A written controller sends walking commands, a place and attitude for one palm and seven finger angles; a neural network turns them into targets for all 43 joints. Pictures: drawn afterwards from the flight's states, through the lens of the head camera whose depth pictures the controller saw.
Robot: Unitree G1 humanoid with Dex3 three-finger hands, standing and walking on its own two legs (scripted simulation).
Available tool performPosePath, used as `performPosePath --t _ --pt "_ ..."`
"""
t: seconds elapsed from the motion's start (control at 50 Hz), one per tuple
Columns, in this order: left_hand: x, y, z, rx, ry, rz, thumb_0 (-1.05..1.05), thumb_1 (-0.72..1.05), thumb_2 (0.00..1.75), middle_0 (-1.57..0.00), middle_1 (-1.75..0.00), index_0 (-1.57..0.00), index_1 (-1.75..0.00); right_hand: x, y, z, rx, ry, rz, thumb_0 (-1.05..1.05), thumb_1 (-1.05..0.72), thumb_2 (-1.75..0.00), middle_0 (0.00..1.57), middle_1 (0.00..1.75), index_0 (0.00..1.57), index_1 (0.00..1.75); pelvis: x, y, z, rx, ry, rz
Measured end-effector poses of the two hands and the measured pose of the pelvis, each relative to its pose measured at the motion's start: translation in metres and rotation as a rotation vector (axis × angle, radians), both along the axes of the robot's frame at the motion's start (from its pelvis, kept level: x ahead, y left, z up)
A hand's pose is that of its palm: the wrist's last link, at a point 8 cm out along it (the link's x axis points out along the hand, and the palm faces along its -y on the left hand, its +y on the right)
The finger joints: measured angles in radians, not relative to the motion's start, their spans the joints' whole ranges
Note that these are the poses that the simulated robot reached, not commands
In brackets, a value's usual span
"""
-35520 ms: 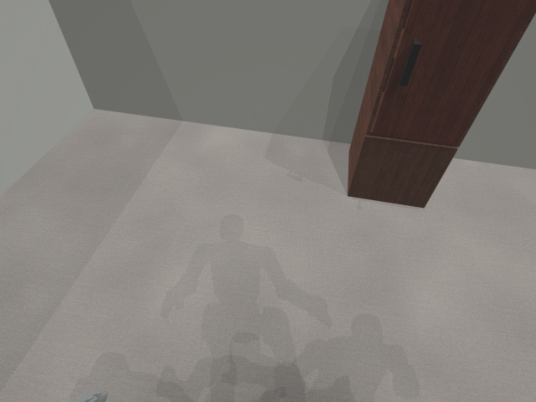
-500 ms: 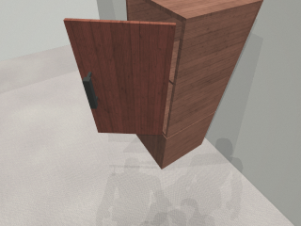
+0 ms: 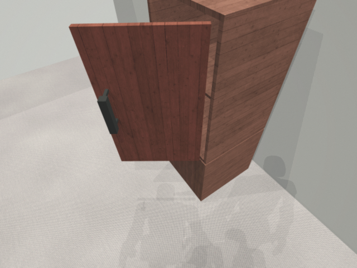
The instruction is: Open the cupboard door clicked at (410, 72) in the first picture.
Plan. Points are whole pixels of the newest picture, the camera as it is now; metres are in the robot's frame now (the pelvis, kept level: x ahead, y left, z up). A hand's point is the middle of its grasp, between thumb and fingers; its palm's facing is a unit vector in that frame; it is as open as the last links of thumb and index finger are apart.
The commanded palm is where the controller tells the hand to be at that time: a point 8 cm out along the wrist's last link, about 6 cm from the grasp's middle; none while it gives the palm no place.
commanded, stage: look again from close up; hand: left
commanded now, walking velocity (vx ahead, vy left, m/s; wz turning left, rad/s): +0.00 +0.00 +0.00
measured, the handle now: (110, 111) +0.57 +0.27 -0.01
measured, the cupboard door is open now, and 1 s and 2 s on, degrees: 55 55 55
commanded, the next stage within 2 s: shuffle to correct the standing spot in 0.32 s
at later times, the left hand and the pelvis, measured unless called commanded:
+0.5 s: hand out of the picture +0.01 +0.15 -0.17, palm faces +0.03 -0.98 -0.21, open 7.4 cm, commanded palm none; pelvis +0.00 -0.03 +0.00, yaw +0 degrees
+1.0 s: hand out of the picture +0.09 +0.18 -0.16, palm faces +0.04 -0.98 -0.21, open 7.4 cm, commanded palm none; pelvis +0.04 +0.00 +0.01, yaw +1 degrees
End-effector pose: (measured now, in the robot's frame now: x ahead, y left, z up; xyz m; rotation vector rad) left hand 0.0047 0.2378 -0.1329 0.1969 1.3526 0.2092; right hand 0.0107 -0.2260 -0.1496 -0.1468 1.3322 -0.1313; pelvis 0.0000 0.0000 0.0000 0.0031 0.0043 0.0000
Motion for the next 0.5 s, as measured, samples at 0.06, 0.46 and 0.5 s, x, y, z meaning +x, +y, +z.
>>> performPosePath --t 0.06,0.46,0.5 --pt "0.007 -0.001 0.001 0.002 -0.014 -0.006 0.01 0.91 0.89 -0.2 -0.3 -0.2 -0.3 0.008 -0.004 0.001 -0.005 -0.018 0.0 0.02 -0.93 -0.9 0.2 0.3 0.2 0.3 0.002 -0.002 0.001 0.004 -0.002 -0.004" --pt "0.006 -0.037 -0.005 -0.055 -0.006 -0.011 0.01 0.91 0.89 -0.2 -0.3 -0.2 -0.3 0.013 -0.031 0.012 -0.027 -0.004 0.008 0.01 -0.91 -0.9 0.2 0.3 0.2 0.3 -0.001 -0.027 0.005 0.006 -0.005 -0.004" --pt "0.003 -0.039 -0.005 -0.056 -0.002 -0.007 0.01 0.91 0.89 -0.2 -0.3 -0.2 -0.3 0.011 -0.033 0.012 -0.026 0.004 0.01 0.01 -0.91 -0.9 0.2 0.3 0.2 0.3 -0.001 -0.029 0.005 0.005 -0.005 -0.002"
